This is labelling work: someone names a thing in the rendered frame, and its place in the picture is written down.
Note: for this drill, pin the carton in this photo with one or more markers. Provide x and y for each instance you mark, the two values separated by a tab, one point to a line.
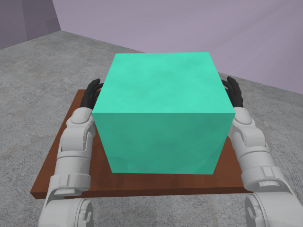
163	113

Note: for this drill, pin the table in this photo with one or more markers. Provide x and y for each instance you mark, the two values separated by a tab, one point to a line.
226	178

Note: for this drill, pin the right robot forearm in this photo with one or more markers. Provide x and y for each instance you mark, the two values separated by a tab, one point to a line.
259	171

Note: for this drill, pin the left robot hand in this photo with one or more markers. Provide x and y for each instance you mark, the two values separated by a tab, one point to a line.
90	95

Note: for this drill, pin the left robot upper arm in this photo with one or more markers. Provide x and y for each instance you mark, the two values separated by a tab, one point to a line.
68	213

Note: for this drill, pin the left robot forearm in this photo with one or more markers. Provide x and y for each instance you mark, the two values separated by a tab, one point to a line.
71	176

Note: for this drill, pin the right robot upper arm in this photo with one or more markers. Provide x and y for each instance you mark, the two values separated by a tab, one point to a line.
273	209

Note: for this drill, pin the right robot hand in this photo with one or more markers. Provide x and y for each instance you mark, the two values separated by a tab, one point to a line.
233	92

